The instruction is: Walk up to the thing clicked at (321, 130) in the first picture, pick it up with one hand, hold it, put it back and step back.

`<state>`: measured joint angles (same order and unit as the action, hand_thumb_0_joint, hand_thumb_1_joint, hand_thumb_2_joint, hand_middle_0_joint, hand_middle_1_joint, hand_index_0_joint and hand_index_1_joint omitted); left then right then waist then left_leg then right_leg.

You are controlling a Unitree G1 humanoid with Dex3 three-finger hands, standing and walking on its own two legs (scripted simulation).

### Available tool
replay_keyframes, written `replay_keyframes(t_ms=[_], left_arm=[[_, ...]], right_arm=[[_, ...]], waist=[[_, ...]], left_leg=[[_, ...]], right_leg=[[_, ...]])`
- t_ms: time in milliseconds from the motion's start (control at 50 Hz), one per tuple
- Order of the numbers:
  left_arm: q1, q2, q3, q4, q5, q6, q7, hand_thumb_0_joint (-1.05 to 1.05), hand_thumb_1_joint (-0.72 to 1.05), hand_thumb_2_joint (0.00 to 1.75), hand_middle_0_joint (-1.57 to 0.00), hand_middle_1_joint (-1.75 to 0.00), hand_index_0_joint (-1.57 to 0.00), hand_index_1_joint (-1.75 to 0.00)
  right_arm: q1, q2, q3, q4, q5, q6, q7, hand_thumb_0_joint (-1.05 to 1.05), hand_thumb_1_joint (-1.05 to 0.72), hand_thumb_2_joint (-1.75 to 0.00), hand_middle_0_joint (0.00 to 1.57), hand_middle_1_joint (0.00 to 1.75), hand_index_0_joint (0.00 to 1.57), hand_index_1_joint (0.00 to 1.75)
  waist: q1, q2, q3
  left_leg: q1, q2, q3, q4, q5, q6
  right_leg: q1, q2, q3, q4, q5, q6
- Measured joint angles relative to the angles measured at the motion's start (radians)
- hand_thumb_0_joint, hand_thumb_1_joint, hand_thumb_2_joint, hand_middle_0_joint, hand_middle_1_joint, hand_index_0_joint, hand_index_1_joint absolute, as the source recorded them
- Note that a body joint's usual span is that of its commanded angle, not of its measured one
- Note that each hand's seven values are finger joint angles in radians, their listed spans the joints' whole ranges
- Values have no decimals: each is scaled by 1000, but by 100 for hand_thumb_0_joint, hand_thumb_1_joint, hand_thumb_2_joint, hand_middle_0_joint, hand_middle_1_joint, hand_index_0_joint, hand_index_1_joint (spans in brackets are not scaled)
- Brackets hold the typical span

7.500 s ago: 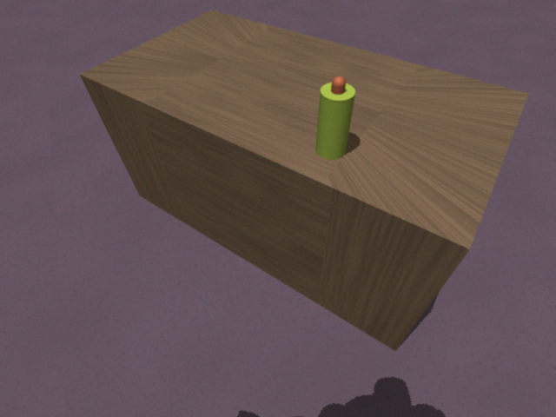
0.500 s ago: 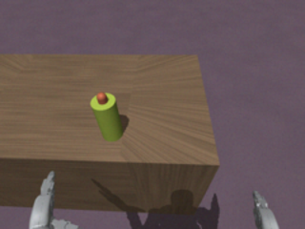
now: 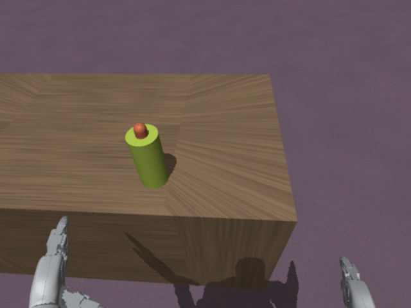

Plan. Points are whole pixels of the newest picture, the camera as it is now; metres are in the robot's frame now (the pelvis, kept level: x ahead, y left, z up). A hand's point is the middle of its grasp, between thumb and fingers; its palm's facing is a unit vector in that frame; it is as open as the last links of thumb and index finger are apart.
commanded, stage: rise first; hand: left
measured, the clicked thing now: (147, 154) +0.49 +0.20 -0.02
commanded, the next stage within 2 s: go down in 0.10 s
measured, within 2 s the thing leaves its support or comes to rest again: neither
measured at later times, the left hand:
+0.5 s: hand (74, 247) +0.21 +0.27 +0.03, palm faces +0.29 -0.93 -0.23, open 17.6 cm
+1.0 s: hand (59, 193) +0.31 +0.34 +0.05, palm faces +0.18 -0.98 -0.01, open 17.6 cm
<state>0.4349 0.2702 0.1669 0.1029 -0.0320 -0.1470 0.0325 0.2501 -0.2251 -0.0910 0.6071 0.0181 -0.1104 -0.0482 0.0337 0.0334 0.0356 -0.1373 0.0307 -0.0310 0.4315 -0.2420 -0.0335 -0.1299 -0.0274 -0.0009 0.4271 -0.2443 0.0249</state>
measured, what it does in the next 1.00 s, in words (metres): stands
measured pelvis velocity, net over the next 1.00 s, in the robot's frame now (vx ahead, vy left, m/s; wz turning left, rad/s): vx -0.02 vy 0.01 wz -0.01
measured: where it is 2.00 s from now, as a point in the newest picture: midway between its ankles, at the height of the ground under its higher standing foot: outside the picture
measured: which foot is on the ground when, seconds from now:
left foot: down 0.00-1.00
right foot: down 0.00-1.00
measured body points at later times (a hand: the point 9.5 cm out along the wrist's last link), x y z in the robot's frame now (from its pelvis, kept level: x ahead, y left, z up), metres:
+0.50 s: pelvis -0.01 +0.00 -0.01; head -0.01 +0.00 +0.44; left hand +0.19 +0.32 +0.04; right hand +0.16 -0.24 -0.08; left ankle +0.00 +0.14 -0.74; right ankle -0.01 -0.14 -0.74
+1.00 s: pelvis -0.02 +0.01 -0.03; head +0.02 +0.04 +0.42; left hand +0.30 +0.39 +0.05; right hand +0.14 -0.25 -0.09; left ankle +0.00 +0.14 -0.74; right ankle -0.01 -0.14 -0.74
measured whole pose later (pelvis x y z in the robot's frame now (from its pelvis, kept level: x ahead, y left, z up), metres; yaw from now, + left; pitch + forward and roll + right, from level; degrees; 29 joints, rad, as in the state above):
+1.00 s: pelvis -0.02 +0.01 -0.03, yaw +0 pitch +7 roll -1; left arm -0.29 0.54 0.54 0.82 -0.28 -0.33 -0.47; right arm 0.24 -0.25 -0.02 0.58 0.02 -0.14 -0.06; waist -0.04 -0.03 -0.06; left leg -0.50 0.03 -0.04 0.73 -0.34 -0.02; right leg -0.47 -0.02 0.01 0.68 -0.32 0.04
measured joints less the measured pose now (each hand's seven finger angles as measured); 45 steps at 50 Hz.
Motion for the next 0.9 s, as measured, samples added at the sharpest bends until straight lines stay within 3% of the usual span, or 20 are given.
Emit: replay_keyframes(t_ms=[240, 340, 440, 580, 720, 840, 900], left_arm=[[13, 7, 16, -41, 1, -27, -7, -1, -58, 7, -5, -5, -4, -7], [-13, -21, 48, -34, -24, -52, -36, -1, -59, 5, -6, -6, -6, -8], [-115, -6, 94, 51, -45, -75, -79, -1, -60, 4, -7, -7, -7, -8], [-322, 72, 198, 250, -127, -127, -199, -1, -60, 5, -7, -7, -7, -8], [-491, 145, 265, 441, -210, -157, -353, -1, -60, 6, -5, -7, -6, -7], [-603, 195, 320, 587, -254, -175, -449, -1, -60, 6, -5, -6, -6, -7], [-653, 220, 344, 644, -260, -182, -476, -1, -59, 7, -5, -6, -6, -7]], right_arm=[[-7, 6, -5, 19, -3, -4, 4, -1, 52, -5, 5, 5, 5, 5], [-5, 4, 9, 1, -8, -6, 12, -1, 50, -5, 5, 5, 5, 5], [-9, 14, 15, -10, -10, -11, 14, -1, 50, -5, 5, 5, 5, 5], [-27, 14, 19, 22, 2, -18, 4, -1, 50, -5, 5, 5, 5, 5], [-29, -2, 35, 26, 10, -15, -5, -1, 50, -5, 5, 5, 5, 5], [-23, -9, 50, 0, 10, -19, -7, -1, 50, -5, 5, 5, 5, 5], [-17, -15, 55, -12, 9, -25, -9, -1, 51, -5, 5, 5, 5, 5]], waist=[[4, 0, 7], [1, -2, -9], [-5, -14, -21], [-27, -38, -39], [-48, -45, -57], [-64, -49, -71], [-67, -55, -80]], left_leg=[[-4, -3, -2, 1, 4, 2], [-47, -4, -9, 47, -14, 3], [-82, -9, -17, 86, -28, 4], [-147, -10, -18, 146, -51, 6], [-215, -7, -6, 197, -70, 10], [-275, -4, -1, 237, -83, 13], [-307, -2, 0, 259, -90, 13]], right_leg=[[-3, -3, -2, 1, 4, 1], [-37, -4, -8, 35, -11, 5], [-68, -7, -14, 72, -27, 6], [-131, -8, -14, 127, -47, 7], [-198, -4, 1, 164, -54, 12], [-256, 0, 8, 196, -60, 15], [-289, 1, 9, 216, -65, 15]])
